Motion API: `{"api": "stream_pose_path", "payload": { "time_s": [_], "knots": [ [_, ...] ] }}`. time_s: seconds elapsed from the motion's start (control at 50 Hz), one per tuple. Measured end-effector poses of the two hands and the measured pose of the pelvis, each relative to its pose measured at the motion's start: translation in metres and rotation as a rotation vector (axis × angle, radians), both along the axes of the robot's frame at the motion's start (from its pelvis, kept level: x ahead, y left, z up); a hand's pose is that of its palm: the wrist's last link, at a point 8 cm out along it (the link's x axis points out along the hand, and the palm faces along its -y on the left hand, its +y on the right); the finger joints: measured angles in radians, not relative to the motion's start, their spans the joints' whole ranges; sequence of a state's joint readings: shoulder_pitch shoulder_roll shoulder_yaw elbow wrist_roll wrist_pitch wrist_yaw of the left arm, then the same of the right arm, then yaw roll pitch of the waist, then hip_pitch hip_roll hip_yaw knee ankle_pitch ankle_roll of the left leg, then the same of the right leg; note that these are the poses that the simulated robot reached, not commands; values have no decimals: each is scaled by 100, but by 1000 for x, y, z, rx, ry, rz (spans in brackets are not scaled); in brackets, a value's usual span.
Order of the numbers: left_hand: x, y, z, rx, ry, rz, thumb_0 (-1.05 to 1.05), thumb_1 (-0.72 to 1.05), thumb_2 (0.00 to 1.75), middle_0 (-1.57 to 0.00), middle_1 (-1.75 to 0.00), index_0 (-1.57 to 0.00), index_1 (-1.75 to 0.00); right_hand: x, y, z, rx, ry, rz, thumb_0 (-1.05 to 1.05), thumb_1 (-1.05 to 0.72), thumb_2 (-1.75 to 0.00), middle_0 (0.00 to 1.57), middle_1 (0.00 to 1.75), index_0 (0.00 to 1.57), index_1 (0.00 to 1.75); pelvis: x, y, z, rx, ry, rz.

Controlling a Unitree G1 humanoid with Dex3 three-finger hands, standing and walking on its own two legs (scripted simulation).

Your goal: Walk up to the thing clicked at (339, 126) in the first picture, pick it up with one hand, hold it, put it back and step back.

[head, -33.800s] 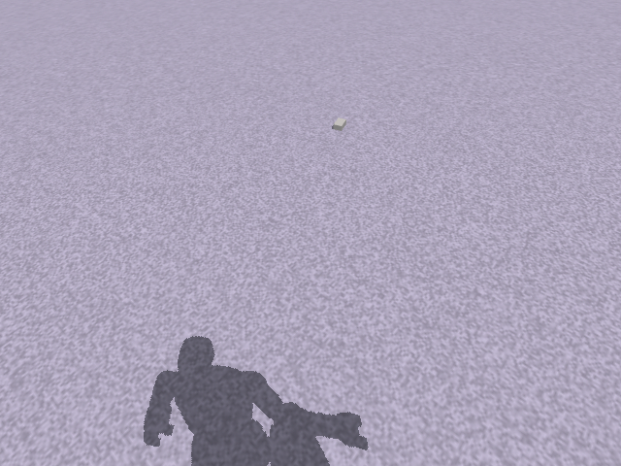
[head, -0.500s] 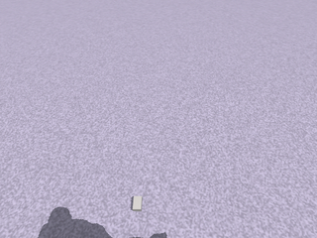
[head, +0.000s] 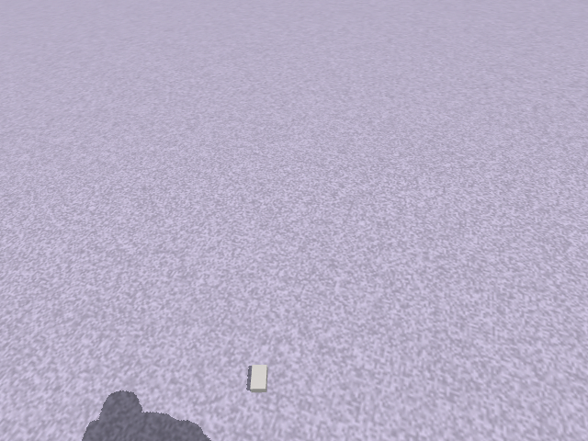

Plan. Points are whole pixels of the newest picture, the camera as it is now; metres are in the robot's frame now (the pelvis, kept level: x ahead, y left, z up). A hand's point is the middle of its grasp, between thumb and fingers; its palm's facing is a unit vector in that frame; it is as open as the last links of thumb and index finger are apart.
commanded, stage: stand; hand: left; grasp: from above
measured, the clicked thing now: (259, 378) +0.50 +0.18 -0.76
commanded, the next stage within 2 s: step back in 1.54 s
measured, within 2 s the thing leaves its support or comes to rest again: neither
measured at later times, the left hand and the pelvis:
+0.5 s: hand out of the picture +0.08 +0.22 -0.16, palm faces +0.01 -0.94 -0.33, open 7.4 cm; pelvis +0.01 -0.01 +0.00, yaw +0 degrees
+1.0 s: hand out of the picture +0.10 +0.23 -0.15, palm faces +0.00 -0.94 -0.34, open 7.4 cm; pelvis +0.02 -0.02 +0.00, yaw -1 degrees
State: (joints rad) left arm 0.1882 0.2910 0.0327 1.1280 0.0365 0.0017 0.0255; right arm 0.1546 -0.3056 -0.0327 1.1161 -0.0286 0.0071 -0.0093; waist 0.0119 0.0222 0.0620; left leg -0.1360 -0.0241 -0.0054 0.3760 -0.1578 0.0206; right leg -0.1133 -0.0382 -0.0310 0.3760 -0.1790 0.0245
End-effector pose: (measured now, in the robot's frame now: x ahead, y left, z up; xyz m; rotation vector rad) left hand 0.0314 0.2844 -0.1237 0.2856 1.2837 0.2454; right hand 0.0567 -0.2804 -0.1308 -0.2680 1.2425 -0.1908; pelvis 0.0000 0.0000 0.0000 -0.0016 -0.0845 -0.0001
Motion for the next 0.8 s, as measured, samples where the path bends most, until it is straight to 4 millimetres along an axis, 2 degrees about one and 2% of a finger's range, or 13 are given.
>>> {"api": "stream_pose_path", "payload": {
  "time_s": [0.16,0.4,0.58,0.8],
  "knots": [
    [6,-7,1,-4,2,-5,1,90,90,-20,-30,-21,-30,-2,-9,0,-2,14,-2,1,-90,-90,21,30,21,30,2,-7,1,-1,2,-1],
    [31,-15,3,-11,-28,-24,1,90,90,-20,-30,-21,-30,5,-16,2,-3,20,-3,1,-90,-90,21,30,21,30,10,-13,2,-1,10,-6],
    [49,-17,6,-9,-54,-39,1,90,90,-20,-30,-21,-30,13,-20,4,-7,7,-3,0,-90,-90,21,30,21,30,14,-15,3,0,14,-10],
    [57,-15,7,-6,-47,-43,1,90,90,-20,-30,-21,-30,18,-24,6,-15,13,-3,0,-90,-90,21,30,21,30,20,-16,4,1,24,-13]
  ]
}}
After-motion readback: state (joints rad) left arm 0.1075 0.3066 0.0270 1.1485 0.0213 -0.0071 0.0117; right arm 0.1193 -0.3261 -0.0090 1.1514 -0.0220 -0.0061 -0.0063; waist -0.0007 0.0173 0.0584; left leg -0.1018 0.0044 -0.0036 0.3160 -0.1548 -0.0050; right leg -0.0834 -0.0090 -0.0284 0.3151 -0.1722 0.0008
